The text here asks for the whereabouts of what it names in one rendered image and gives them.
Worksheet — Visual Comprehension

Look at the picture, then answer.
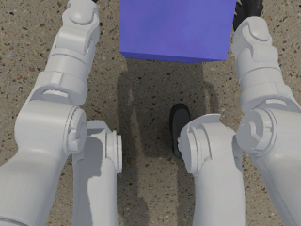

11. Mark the right robot thigh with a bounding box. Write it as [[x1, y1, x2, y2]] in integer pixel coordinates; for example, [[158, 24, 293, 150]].
[[182, 122, 247, 226]]

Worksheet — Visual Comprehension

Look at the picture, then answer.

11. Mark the robot left forearm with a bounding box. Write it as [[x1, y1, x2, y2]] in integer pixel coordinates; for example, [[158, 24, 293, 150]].
[[14, 0, 100, 143]]

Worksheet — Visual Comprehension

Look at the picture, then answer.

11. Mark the robot right upper arm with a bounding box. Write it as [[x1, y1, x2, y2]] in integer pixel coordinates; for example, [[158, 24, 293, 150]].
[[235, 107, 301, 226]]

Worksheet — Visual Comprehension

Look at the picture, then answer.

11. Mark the robot left upper arm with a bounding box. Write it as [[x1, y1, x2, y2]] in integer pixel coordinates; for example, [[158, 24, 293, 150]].
[[0, 99, 87, 226]]

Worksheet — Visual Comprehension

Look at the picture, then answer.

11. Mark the robot right hand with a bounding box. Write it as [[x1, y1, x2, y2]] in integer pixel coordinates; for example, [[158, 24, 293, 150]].
[[232, 0, 264, 32]]

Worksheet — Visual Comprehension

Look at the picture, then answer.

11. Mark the robot right forearm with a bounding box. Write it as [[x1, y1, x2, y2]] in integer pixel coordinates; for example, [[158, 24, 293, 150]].
[[230, 16, 301, 114]]

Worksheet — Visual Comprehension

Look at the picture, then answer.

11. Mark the carton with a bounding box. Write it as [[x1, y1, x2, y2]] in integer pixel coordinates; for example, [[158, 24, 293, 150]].
[[119, 0, 237, 63]]

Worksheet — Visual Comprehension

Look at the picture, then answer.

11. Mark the right robot foot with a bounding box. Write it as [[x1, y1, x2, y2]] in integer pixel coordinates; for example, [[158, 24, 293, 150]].
[[169, 103, 191, 160]]

